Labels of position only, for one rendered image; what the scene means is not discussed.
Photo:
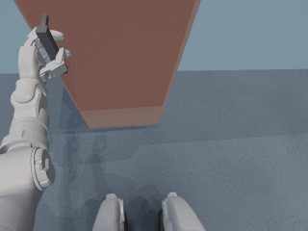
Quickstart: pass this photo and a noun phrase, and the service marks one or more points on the handle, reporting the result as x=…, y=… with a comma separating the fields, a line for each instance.
x=47, y=39

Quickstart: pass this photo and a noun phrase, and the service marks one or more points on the robot left hand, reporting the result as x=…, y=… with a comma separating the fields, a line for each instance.
x=38, y=65

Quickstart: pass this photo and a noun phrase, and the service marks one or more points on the robot left forearm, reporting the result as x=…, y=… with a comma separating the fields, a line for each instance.
x=30, y=123

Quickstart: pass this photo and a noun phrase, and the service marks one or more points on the right robot thigh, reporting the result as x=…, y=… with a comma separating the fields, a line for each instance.
x=180, y=214

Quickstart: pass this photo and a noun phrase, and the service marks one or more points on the robot thigh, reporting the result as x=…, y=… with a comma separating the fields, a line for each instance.
x=110, y=215
x=180, y=214

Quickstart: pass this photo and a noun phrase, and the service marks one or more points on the cupboard door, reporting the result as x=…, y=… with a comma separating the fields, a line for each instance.
x=123, y=52

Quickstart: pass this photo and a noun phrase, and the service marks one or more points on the robot left upper arm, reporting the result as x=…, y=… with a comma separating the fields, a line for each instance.
x=24, y=175

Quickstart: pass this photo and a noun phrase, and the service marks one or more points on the left robot thigh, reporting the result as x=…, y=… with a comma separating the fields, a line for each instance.
x=110, y=215

